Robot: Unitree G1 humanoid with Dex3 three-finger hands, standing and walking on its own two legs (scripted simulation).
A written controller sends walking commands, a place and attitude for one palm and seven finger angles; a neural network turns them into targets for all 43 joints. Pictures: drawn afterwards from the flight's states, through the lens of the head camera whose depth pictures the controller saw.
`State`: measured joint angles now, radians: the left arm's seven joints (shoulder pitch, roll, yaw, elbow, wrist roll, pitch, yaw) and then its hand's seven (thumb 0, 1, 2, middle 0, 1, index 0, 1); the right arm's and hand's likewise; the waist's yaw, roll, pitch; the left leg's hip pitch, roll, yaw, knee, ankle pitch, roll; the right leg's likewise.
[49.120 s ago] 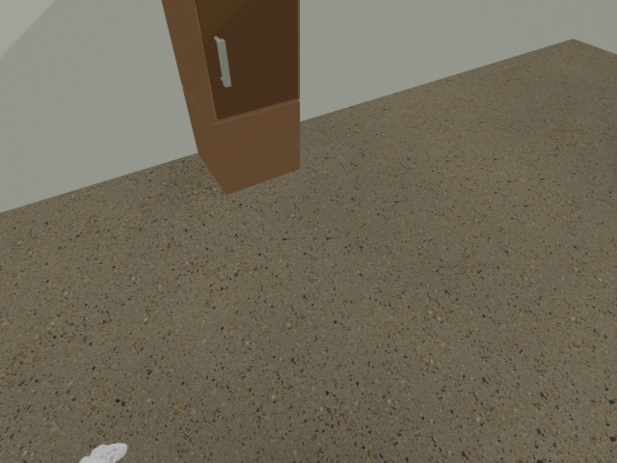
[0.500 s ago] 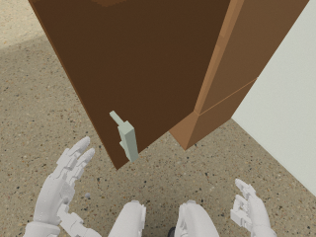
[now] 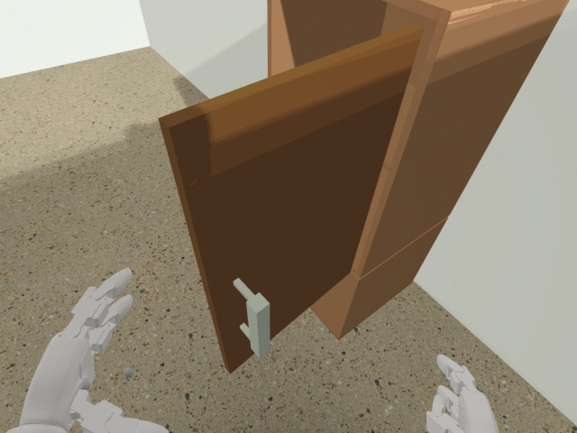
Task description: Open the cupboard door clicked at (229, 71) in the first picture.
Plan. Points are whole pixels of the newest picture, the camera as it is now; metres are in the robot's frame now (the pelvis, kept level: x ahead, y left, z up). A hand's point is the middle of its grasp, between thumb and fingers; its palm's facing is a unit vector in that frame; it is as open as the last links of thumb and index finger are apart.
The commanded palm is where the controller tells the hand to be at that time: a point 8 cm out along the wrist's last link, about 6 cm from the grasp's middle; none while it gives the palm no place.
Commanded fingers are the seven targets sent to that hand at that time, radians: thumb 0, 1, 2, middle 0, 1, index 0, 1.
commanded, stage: draw the hand back to the body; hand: left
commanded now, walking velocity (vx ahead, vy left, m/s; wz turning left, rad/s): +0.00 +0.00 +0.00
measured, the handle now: (250, 318) +0.31 +0.09 -0.04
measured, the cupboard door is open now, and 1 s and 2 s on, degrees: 95 95 95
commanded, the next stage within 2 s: step back with the hand held close in 0.98 s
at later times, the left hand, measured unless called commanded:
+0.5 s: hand (29, 280) +0.21 +0.26 +0.20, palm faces +0.39 -0.82 -0.41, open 10.2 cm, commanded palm +0.16 +0.30 +0.22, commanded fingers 0.00 0.76 0.84 -0.19 -0.30 -0.19 -0.30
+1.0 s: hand (25, 274) +0.20 +0.24 +0.23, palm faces +0.45 -0.80 -0.39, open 7.4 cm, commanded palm +0.15 +0.28 +0.24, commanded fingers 0.00 0.90 0.90 -0.20 -0.30 -0.20 -0.30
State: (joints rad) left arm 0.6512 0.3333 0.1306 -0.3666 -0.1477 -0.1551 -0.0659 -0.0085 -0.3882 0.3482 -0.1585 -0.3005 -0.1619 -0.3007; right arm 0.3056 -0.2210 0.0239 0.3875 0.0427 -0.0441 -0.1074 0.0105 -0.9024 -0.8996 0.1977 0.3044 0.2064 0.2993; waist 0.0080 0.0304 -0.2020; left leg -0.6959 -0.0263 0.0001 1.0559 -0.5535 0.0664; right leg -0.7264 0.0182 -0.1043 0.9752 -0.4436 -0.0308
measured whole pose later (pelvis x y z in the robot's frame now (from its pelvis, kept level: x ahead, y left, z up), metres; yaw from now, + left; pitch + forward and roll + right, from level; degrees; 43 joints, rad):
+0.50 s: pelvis +0.02 +0.01 +0.05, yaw +0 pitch -1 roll -2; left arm 0.53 0.37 0.27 -0.45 -0.06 -0.02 0.14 0.01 0.43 0.70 -0.19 -0.30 -0.20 -0.30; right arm 0.27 -0.22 0.06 0.54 0.02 -0.11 -0.08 0.01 -0.90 -0.90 0.20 0.30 0.21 0.30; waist 0.05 0.06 -0.07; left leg -0.21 -0.05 0.02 0.61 -0.38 0.07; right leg -0.26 0.01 -0.06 0.57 -0.30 -0.01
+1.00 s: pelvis +0.01 -0.02 +0.07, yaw -1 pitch -5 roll -1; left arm 0.47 0.35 0.33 -0.42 -0.06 -0.08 0.12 0.02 0.89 0.90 -0.21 -0.30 -0.22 -0.30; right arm 0.23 -0.23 0.03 0.63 0.01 -0.13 -0.08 0.01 -0.90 -0.90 0.20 0.30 0.21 0.30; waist 0.07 0.06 0.01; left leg -0.07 -0.02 0.02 0.46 -0.30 0.04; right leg -0.13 0.04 -0.06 0.42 -0.21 -0.05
